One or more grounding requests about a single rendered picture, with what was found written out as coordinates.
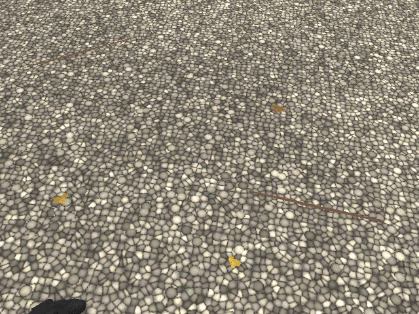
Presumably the left robot hand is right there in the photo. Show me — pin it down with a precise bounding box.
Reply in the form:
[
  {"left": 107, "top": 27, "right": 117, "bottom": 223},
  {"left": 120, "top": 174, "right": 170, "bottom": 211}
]
[{"left": 28, "top": 299, "right": 86, "bottom": 314}]

